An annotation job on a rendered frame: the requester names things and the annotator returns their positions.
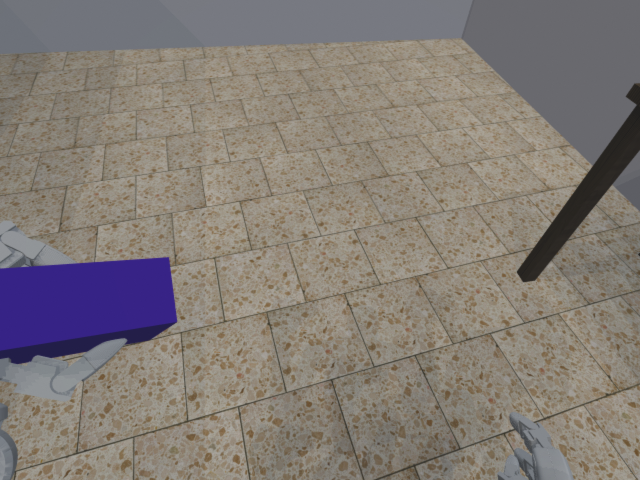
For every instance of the right robot hand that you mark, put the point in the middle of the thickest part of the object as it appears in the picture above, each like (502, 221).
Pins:
(546, 462)

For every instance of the left robot hand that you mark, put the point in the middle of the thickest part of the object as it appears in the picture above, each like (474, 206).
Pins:
(46, 377)

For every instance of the sponge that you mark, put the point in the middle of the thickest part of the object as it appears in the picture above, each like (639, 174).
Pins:
(59, 310)

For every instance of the table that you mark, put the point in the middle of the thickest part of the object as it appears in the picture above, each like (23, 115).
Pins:
(611, 163)

